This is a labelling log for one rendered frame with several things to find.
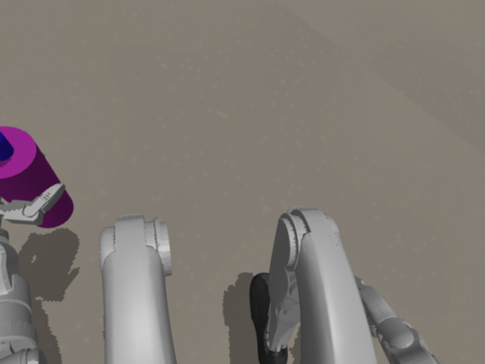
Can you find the left robot hand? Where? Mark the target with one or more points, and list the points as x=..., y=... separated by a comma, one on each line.
x=27, y=212

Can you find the right robot hand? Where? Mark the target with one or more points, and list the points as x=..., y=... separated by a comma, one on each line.
x=376, y=307

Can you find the bottle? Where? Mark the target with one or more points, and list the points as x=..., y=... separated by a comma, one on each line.
x=26, y=174

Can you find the right robot arm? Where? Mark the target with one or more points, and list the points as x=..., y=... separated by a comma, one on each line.
x=402, y=344

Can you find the right robot foot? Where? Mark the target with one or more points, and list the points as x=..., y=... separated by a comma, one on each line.
x=259, y=305

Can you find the left robot arm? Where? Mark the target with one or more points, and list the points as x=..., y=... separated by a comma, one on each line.
x=18, y=337

